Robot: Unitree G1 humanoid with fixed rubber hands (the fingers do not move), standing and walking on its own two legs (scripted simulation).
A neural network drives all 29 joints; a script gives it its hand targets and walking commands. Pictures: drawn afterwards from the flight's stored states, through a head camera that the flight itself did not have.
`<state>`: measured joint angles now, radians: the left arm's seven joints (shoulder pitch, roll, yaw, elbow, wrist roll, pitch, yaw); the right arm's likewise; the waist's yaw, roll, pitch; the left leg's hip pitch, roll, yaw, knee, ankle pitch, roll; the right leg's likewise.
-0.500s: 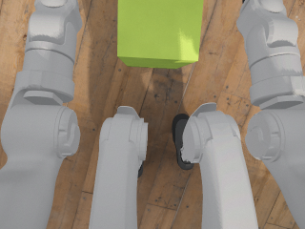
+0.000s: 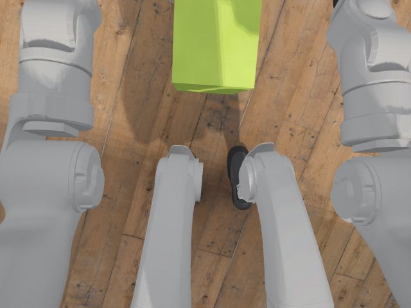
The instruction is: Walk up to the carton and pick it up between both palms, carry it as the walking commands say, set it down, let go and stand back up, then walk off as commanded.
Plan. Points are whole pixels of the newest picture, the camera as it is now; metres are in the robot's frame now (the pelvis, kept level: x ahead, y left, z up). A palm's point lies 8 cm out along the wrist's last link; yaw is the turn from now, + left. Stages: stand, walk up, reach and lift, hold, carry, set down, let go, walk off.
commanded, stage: set down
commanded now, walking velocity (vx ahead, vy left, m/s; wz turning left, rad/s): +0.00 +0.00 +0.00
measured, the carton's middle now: (211, 35) +0.57 +0.00 -0.40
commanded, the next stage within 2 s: let go in 0.44 s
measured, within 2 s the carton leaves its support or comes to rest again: neither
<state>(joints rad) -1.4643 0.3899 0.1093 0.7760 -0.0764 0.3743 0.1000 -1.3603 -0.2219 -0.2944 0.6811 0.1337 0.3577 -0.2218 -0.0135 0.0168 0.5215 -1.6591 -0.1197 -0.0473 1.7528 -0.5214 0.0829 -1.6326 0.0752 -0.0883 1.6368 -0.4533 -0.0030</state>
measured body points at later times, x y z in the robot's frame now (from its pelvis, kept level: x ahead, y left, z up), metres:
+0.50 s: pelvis +0.02 +0.00 +0.11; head +0.33 +0.04 +0.44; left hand +0.57 +0.22 +0.03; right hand +0.56 -0.16 +0.03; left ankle +0.12 +0.07 -0.49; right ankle +0.14 -0.11 -0.49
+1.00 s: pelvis +0.10 -0.01 +0.19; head +0.30 +0.01 +0.59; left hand +0.47 +0.23 +0.09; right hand +0.46 -0.22 +0.09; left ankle +0.12 +0.07 -0.49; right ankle +0.14 -0.11 -0.49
